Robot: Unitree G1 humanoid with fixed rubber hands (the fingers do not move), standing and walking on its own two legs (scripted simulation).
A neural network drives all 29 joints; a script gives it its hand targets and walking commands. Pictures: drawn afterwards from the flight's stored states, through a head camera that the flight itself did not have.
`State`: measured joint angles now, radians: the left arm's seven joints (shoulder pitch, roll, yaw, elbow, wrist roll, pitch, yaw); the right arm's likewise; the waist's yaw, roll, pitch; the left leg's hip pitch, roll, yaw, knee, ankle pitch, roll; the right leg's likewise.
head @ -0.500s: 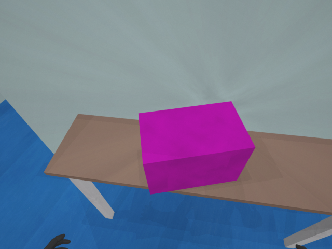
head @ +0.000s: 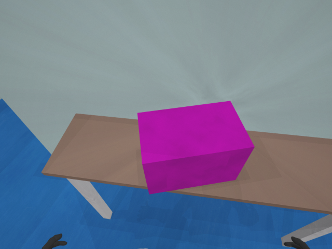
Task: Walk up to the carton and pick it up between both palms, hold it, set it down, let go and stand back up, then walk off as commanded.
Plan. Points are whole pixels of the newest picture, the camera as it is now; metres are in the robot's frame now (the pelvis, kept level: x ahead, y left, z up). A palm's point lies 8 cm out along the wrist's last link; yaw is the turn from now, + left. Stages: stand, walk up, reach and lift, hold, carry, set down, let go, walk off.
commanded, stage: reach and lift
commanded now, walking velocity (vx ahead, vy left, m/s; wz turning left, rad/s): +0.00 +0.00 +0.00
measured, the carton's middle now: (189, 148) +0.39 -0.04 -0.03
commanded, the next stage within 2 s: none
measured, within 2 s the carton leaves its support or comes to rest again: neither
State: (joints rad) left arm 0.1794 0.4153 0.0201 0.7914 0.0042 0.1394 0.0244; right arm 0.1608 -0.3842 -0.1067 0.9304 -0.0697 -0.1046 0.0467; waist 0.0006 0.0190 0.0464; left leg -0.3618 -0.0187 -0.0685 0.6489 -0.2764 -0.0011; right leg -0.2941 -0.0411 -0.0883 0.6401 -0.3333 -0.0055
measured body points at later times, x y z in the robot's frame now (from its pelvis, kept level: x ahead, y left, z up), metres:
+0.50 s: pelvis +0.00 -0.04 +0.01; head +0.03 -0.02 +0.46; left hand +0.20 +0.25 -0.06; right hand +0.16 -0.33 -0.07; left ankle +0.04 +0.12 -0.72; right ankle +0.01 -0.12 -0.72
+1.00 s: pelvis -0.01 -0.03 +0.01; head -0.01 -0.01 +0.46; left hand +0.20 +0.23 -0.04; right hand +0.17 -0.31 -0.03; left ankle +0.04 +0.12 -0.72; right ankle +0.01 -0.12 -0.72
